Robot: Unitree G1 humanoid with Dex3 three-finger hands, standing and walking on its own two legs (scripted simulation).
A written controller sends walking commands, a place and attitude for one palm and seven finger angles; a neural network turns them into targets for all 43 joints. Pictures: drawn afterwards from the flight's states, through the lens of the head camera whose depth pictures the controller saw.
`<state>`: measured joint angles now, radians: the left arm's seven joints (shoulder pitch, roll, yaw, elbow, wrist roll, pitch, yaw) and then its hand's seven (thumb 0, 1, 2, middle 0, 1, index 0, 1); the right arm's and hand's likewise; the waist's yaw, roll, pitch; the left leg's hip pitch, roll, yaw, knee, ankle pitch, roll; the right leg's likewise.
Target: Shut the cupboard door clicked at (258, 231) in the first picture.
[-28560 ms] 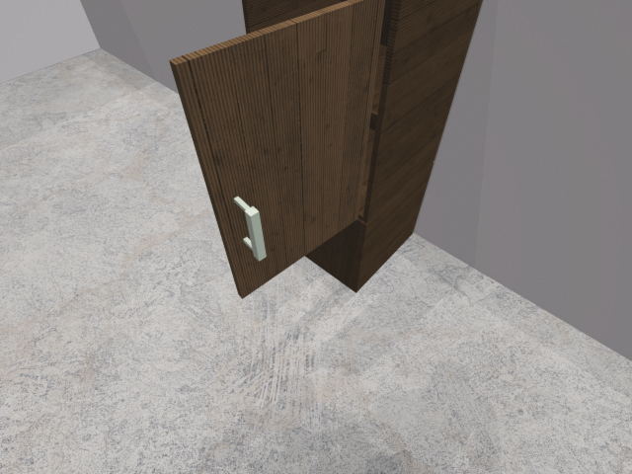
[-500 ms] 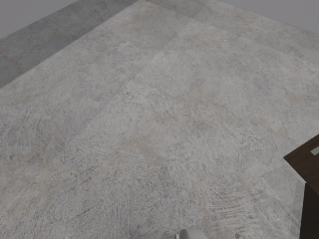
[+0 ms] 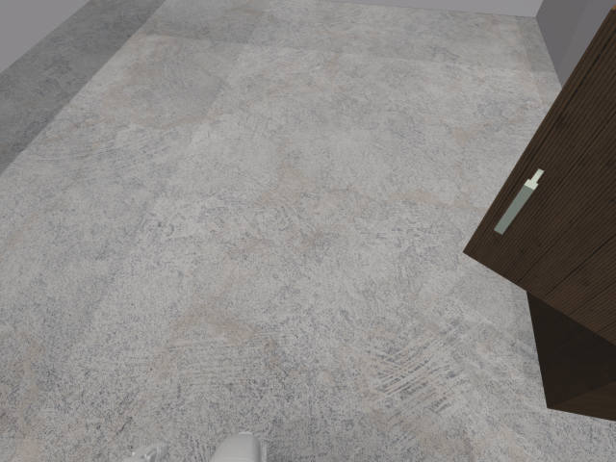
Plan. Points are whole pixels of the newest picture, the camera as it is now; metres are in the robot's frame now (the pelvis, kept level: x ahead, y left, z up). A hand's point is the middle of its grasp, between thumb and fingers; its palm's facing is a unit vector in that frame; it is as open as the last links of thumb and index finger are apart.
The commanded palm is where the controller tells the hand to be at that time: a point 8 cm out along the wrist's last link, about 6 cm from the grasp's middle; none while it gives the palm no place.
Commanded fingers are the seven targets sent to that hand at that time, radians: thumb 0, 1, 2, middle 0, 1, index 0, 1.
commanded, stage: turn to face it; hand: left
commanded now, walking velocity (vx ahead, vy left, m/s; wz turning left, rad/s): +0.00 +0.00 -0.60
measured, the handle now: (518, 202) +0.59 -0.39 -0.09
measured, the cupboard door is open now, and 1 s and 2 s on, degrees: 59 59 59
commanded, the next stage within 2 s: take the last steps up to it in 1.02 s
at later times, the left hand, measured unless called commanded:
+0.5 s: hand (197, 416) +0.20 +0.19 -0.16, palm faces -0.31 -0.92 -0.25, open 7.4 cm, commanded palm none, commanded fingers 0.00 0.90 0.90 -0.20 -0.30 -0.20 -0.30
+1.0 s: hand (237, 408) +0.22 +0.13 -0.18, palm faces -0.46 -0.86 -0.20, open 7.4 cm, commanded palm none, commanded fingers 0.00 0.90 0.90 -0.20 -0.30 -0.20 -0.30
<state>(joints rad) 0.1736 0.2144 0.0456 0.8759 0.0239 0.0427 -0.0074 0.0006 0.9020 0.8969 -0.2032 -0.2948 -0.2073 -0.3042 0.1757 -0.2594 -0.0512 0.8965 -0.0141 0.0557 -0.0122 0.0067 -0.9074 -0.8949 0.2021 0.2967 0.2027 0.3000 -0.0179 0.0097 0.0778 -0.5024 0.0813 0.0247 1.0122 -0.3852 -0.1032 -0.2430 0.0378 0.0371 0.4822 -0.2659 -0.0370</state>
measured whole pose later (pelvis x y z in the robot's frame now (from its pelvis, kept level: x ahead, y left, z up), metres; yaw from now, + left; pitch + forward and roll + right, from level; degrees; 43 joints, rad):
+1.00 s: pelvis +0.06 -0.01 -0.01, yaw -31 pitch +1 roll -1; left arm 0.22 0.21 0.06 0.94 0.02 0.05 0.00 0.00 0.90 0.90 -0.20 -0.30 -0.21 -0.30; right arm 0.18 -0.22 -0.03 0.91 -0.01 0.02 -0.02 0.00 -0.91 -0.89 0.20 0.30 0.20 0.30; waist 0.01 -0.02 0.03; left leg -0.30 0.04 0.04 0.56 -0.28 -0.03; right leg -0.25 0.07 0.07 0.54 -0.31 -0.02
